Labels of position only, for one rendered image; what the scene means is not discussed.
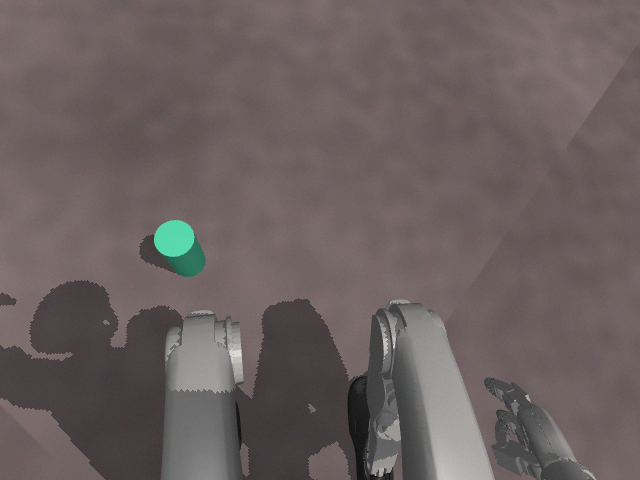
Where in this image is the right robot hand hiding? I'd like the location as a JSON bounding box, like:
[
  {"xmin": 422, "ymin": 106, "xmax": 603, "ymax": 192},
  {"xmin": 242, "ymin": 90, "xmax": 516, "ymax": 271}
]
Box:
[{"xmin": 484, "ymin": 378, "xmax": 577, "ymax": 480}]

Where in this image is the can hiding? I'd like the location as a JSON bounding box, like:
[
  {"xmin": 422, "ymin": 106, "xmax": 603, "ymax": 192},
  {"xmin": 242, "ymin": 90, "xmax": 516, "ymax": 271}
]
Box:
[{"xmin": 154, "ymin": 220, "xmax": 206, "ymax": 277}]

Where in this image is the right robot foot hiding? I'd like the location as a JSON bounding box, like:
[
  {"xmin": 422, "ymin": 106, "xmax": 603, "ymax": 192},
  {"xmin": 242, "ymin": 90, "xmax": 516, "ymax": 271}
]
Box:
[{"xmin": 348, "ymin": 376, "xmax": 393, "ymax": 480}]

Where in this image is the right robot arm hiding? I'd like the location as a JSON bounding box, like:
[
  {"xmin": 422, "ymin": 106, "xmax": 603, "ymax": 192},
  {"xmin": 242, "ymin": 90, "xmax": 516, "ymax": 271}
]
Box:
[{"xmin": 541, "ymin": 461, "xmax": 596, "ymax": 480}]

